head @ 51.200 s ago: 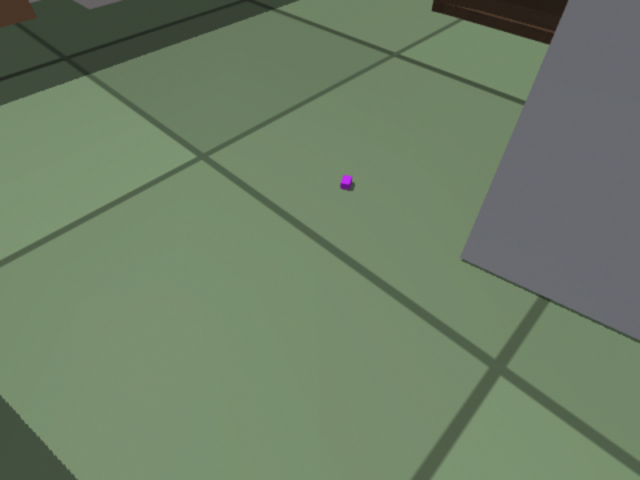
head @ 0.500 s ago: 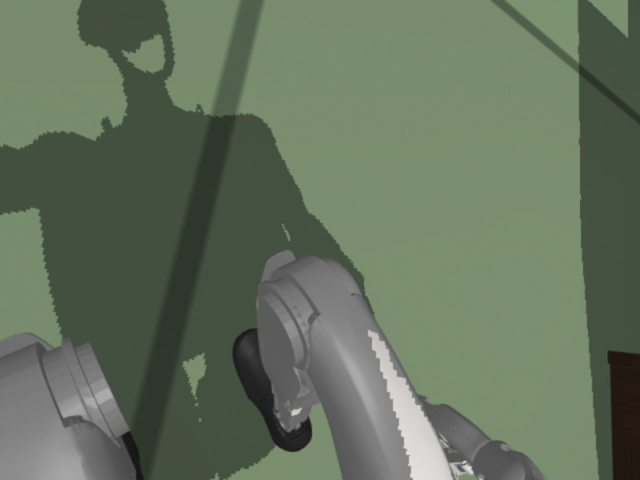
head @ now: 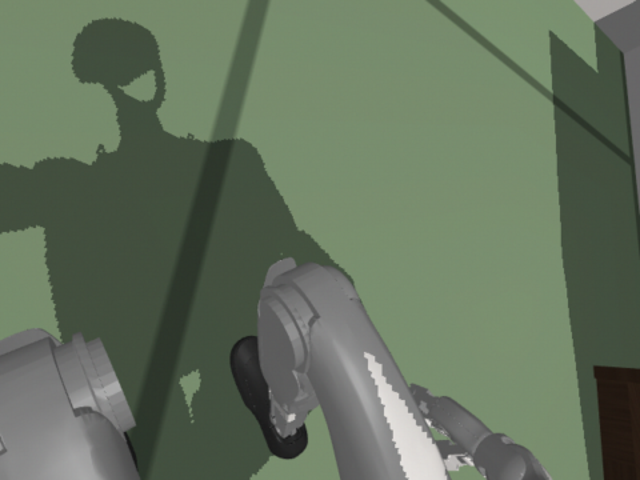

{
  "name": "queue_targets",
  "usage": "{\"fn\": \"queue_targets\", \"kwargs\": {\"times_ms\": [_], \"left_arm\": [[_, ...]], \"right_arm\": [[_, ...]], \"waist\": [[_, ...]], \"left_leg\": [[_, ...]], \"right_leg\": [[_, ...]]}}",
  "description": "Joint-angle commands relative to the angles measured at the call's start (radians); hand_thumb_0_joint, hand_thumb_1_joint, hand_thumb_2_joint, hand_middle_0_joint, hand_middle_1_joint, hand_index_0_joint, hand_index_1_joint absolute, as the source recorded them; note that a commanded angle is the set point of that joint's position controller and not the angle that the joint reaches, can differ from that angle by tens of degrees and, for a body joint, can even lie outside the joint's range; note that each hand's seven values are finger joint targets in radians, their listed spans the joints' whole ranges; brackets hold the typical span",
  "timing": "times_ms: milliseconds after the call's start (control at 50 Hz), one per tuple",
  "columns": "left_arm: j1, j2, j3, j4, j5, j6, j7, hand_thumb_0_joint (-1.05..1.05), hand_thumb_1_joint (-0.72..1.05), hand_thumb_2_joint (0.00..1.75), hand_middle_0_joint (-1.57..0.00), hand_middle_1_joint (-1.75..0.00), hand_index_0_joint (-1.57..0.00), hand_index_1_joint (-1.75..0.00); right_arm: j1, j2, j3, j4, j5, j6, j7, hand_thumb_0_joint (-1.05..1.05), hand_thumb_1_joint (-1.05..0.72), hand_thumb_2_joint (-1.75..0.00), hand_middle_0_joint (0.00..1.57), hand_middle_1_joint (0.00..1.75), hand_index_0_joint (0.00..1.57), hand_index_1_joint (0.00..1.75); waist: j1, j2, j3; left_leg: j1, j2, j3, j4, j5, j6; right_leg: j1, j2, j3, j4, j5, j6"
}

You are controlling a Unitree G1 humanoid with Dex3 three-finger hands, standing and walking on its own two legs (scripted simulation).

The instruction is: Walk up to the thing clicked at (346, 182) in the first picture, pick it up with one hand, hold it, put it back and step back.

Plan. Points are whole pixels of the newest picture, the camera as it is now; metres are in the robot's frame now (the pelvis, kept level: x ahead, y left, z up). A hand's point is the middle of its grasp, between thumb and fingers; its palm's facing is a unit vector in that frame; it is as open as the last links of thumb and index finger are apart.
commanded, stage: rest palm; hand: left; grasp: from above
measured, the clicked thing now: out of the picture +0.43 +0.36 -0.29
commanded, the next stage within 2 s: close in 0.12 s
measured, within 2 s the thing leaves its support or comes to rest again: neither
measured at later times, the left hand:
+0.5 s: hand out of the picture +0.41 +0.33 -0.26, palm faces -0.44 -0.12 -0.89, open 12.2 cm
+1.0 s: hand out of the picture +0.41 +0.36 -0.25, palm faces -0.51 -0.14 -0.85, open 10.7 cm
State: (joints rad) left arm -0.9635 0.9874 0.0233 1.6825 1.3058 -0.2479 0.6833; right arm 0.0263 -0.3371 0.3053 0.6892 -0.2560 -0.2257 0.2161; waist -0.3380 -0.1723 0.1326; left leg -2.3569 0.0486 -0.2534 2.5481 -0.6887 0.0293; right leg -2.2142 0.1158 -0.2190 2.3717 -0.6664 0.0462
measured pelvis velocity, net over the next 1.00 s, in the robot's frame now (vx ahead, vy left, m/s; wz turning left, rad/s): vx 0.00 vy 0.00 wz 0.01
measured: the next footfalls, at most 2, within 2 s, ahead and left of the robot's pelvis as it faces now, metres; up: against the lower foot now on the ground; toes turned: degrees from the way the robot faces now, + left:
none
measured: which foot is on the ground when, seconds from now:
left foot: down 0.00-1.00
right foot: down 0.00-1.00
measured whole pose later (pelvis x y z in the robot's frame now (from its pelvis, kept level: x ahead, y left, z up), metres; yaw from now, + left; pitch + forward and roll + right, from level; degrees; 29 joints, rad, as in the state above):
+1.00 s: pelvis +0.00 +0.00 +0.00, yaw +1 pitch +26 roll -15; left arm -0.95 1.07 0.07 1.63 1.23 -0.29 0.51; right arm 0.05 -0.35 0.33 0.66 -0.26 -0.20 0.22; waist -0.34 -0.16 0.21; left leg -2.33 0.04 -0.27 2.56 -0.71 0.01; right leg -2.20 0.11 -0.23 2.38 -0.68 0.04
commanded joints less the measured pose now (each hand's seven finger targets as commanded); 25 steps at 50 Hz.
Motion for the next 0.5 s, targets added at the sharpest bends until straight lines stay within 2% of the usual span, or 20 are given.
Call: {"fn": "queue_targets", "kwargs": {"times_ms": [0,60,80,100,120,140,160,180,200,220,240,280,360,380,420,460,480], "left_arm": [[-0.234,0.251,0.058,-0.076,-0.027,0.009,-0.020,0.00,-0.33,0.82,-0.22,-0.81,-0.22,-0.81],[-0.232,0.259,0.069,-0.093,-0.030,-0.014,-0.062,0.00,-0.33,0.81,-0.23,-0.81,-0.23,-0.82],[-0.224,0.244,0.052,-0.105,-0.028,-0.021,-0.079,0.00,-0.33,0.81,-0.23,-0.83,-0.23,-0.83],[-0.223,0.256,0.060,-0.120,-0.037,-0.032,-0.087,0.00,-0.33,0.81,-0.23,-0.83,-0.23,-0.83],[-0.217,0.244,0.050,-0.122,-0.029,-0.045,-0.097,0.00,-0.34,0.82,-0.22,-0.83,-0.22,-0.84],[-0.231,0.268,0.062,-0.162,-0.037,-0.062,-0.102,0.00,-0.33,0.81,-0.22,-0.83,-0.22,-0.83],[-0.209,0.257,0.049,-0.156,-0.024,-0.069,-0.111,0.00,-0.33,0.82,-0.23,-0.83,-0.22,-0.83],[-0.208,0.250,0.042,-0.165,-0.035,-0.084,-0.113,0.00,-0.32,0.81,-0.24,-0.82,-0.23,-0.82],[-0.203,0.253,0.048,-0.175,-0.030,-0.096,-0.111,0.00,-0.31,0.82,-0.23,-0.83,-0.23,-0.83],[-0.194,0.268,0.070,-0.178,-0.033,-0.110,-0.104,0.00,-0.25,0.78,-0.26,-0.84,-0.27,-0.82],[-0.197,0.265,0.062,-0.176,-0.035,-0.120,-0.100,0.00,-0.23,0.76,-0.27,-0.81,-0.29,-0.80],[-0.180,0.230,0.047,-0.145,-0.034,-0.137,-0.092,0.00,-0.20,0.75,-0.29,-0.80,-0.30,-0.79],[-0.202,0.282,0.065,-0.174,-0.005,-0.156,-0.037,0.00,-0.16,0.71,-0.30,-0.80,-0.33,-0.77],[-0.191,0.282,0.062,-0.148,0.012,-0.152,-0.021,0.00,-0.13,0.69,-0.31,-0.80,-0.34,-0.77],[-0.157,0.254,0.049,-0.117,0.016,-0.136,0.017,0.00,-0.11,0.68,-0.33,-0.76,-0.36,-0.74],[-0.171,0.257,0.044,-0.130,0.023,-0.113,0.052,0.00,-0.10,0.67,-0.34,-0.75,-0.36,-0.73],[-0.177,0.259,0.033,-0.131,0.038,-0.097,0.063,0.00,-0.09,0.66,-0.35,-0.74,-0.37,-0.72]], "right_arm": [[0.154,-0.334,-0.103,-0.005,0.011,-0.011,-0.004,0.00,-0.90,-0.90,0.20,0.30,0.20,0.30],[0.162,-0.322,-0.092,-0.022,0.008,0.002,-0.005,0.00,-0.90,-0.91,0.20,0.30,0.20,0.30],[0.155,-0.311,-0.088,-0.026,0.005,0.002,-0.001,0.00,-0.91,-0.91,0.20,0.30,0.20,0.30],[0.165,-0.316,-0.089,-0.020,0.003,0.009,-0.004,0.00,-0.90,-0.91,0.20,0.30,0.20,0.30],[0.171,-0.322,-0.087,-0.028,-0.001,0.012,-0.002,0.00,-0.91,-0.91,0.20,0.30,0.20,0.30],[0.178,-0.322,-0.087,-0.025,-0.003,0.019,-0.003,0.00,-0.90,-0.91,0.20,0.30,0.20,0.30],[0.187,-0.319,-0.082,-0.028,-0.006,0.021,0.000,0.00,-0.90,-0.91,0.20,0.30,0.20,0.30],[0.180,-0.311,-0.077,-0.027,-0.007,0.026,0.001,0.00,-0.90,-0.91,0.20,0.30,0.20,0.30],[0.185,-0.320,-0.073,-0.030,-0.010,0.028,0.001,0.00,-0.90,-0.90,0.20,0.30,0.20,0.30],[0.200,-0.319,-0.069,-0.027,-0.012,0.033,0.002,0.00,-0.89,-0.90,0.20,0.30,0.20,0.30],[0.191,-0.318,-0.067,-0.025,-0.009,0.036,0.000,0.00,-0.89,-0.90,0.20,0.30,0.20,0.30],[0.199,-0.317,-0.060,-0.022,-0.016,0.040,0.000,0.00,-0.89,-0.90,0.20,0.30,0.20,0.30],[0.190,-0.327,-0.063,-0.010,-0.026,0.046,-0.005,0.00,-0.89,-0.90,0.20,0.30,0.20,0.30],[0.192,-0.327,-0.060,-0.014,-0.031,0.046,-0.005,0.00,-0.89,-0.90,0.20,0.30,0.20,0.30],[0.164,-0.326,-0.059,-0.006,-0.033,0.043,-0.008,0.00,-0.88,-0.89,0.20,0.30,0.20,0.30],[0.152,-0.328,-0.064,-0.007,-0.034,0.036,-0.014,0.00,-0.89,-0.90,0.20,0.30,0.20,0.30],[0.158,-0.325,-0.065,-0.008,-0.034,0.030,-0.015,0.00,-0.88,-0.89,0.20,0.30,0.20,0.30]], "waist": [[-0.040,0.571,-0.551],[-0.048,0.603,-0.568],[-0.046,0.606,-0.568],[-0.046,0.610,-0.589],[-0.056,0.621,-0.574],[-0.048,0.628,-0.602],[-0.050,0.632,-0.609],[-0.048,0.604,-0.611],[-0.054,0.583,-0.611],[-0.052,0.576,-0.620],[-0.046,0.566,-0.616],[-0.060,0.530,-0.598],[-0.037,0.540,-0.617],[-0.039,0.530,-0.599],[-0.036,0.488,-0.572],[-0.034,0.489,-0.560],[-0.035,0.507,-0.556]], "left_leg": [[0.542,0.026,0.017,-0.295,0.129,-0.038],[0.563,0.024,0.036,-0.282,0.191,-0.040],[0.561,0.022,0.043,-0.268,0.193,-0.040],[0.579,0.023,0.048,-0.268,0.231,-0.040],[0.580,0.021,0.047,-0.261,0.245,-0.045],[0.597,0.022,0.047,-0.264,0.271,-0.044],[0.624,0.023,0.049,-0.249,0.305,-0.044],[0.597,0.024,0.054,-0.234,0.308,-0.038],[0.588,0.021,0.058,-0.221,0.316,-0.035],[0.593,0.021,0.057,-0.223,0.329,-0.032],[0.575,0.022,0.060,-0.213,0.319,-0.027],[0.557,0.023,0.053,-0.209,0.297,-0.022],[0.542,0.023,0.053,-0.230,0.251,-0.021],[0.532,0.022,0.053,-0.229,0.231,-0.019],[0.486,0.023,0.059,-0.230,0.182,-0.018],[0.479,0.023,0.064,-0.248,0.151,-0.021],[0.478,0.020,0.069,-0.252,0.139,-0.020]], "right_leg": [[0.212,0.007,-0.078,-0.151,0.187,-0.075],[0.270,0.011,-0.076,-0.159,0.238,-0.071],[0.276,0.008,-0.070,-0.154,0.246,-0.071],[0.304,0.015,-0.072,-0.167,0.271,-0.069],[0.302,0.010,-0.077,-0.159,0.276,-0.073],[0.328,0.015,-0.079,-0.168,0.292,-0.070],[0.337,0.013,-0.078,-0.160,0.315,-0.069],[0.359,0.018,-0.079,-0.170,0.325,-0.066],[0.370,0.019,-0.082,-0.174,0.332,-0.066],[0.390,0.020,-0.084,-0.177,0.340,-0.063],[0.394,0.021,-0.078,-0.185,0.342,-0.061],[0.383,0.026,-0.088,-0.192,0.326,-0.058],[0.390,0.036,-0.083,-0.196,0.294,-0.060],[0.370,0.034,-0.085,-0.195,0.276,-0.061],[0.360,0.042,-0.080,-0.207,0.236,-0.063],[0.355,0.045,-0.070,-0.221,0.201,-0.067],[0.335,0.043,-0.065,-0.219,0.188,-0.070]]}}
